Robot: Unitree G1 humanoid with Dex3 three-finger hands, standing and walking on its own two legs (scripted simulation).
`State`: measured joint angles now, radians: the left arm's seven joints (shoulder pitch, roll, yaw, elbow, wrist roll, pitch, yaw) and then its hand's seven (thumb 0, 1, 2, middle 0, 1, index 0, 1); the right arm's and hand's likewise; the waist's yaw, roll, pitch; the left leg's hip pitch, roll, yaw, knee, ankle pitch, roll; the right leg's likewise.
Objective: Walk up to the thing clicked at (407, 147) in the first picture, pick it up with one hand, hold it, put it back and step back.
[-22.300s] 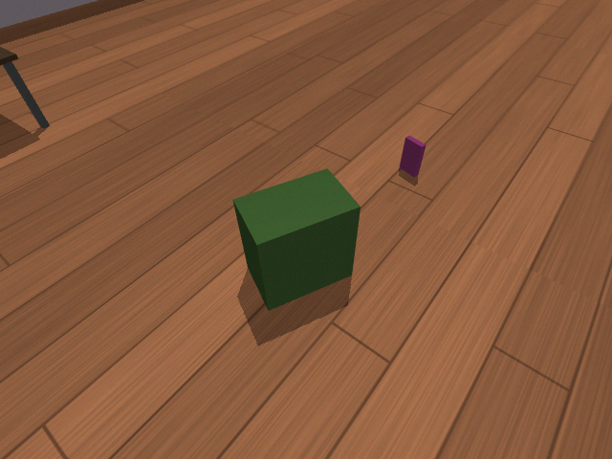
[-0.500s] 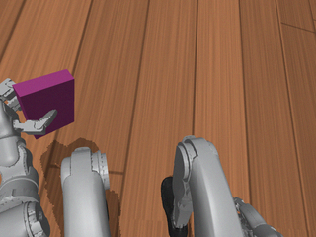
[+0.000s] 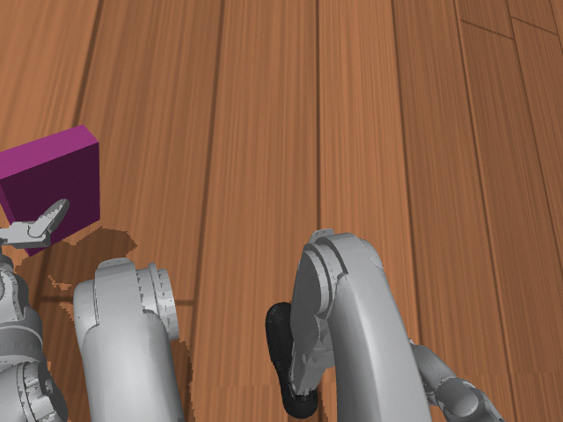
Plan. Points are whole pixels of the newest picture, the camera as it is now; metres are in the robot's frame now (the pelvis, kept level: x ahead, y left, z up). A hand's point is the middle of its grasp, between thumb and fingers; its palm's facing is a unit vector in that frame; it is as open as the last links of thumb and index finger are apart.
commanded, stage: lower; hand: left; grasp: from the side
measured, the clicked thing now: (54, 196) +0.42 +0.25 -0.13
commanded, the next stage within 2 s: loosen in 1.14 s
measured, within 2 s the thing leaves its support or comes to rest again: neither
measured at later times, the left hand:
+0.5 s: hand (26, 204) +0.42 +0.29 -0.15, palm faces +0.39 -0.92 -0.01, open 8.1 cm
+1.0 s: hand (33, 204) +0.42 +0.29 -0.17, palm faces +0.39 -0.92 -0.02, open 8.1 cm
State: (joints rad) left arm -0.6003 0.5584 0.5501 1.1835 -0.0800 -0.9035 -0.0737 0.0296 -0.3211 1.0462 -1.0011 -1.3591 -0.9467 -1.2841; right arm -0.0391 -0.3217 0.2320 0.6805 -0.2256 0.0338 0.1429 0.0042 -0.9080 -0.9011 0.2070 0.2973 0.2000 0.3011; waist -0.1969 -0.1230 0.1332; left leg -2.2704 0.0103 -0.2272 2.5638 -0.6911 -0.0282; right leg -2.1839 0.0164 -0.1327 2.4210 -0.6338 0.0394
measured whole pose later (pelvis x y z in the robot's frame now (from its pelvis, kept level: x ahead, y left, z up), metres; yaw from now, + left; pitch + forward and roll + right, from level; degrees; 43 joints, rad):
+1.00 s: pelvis -0.01 +0.01 -0.01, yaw -4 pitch +13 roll -15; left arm -0.61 0.76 0.58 1.37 -0.07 -1.06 0.02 0.03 -0.30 1.03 -0.99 -1.36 -0.94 -1.28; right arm -0.14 -0.37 0.43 0.60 -0.33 0.01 0.16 0.00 -0.89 -0.90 0.21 0.30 0.20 0.30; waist -0.24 -0.24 0.28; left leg -2.23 0.01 -0.33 2.66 -0.70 -0.01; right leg -2.10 0.06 -0.21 2.42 -0.60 0.07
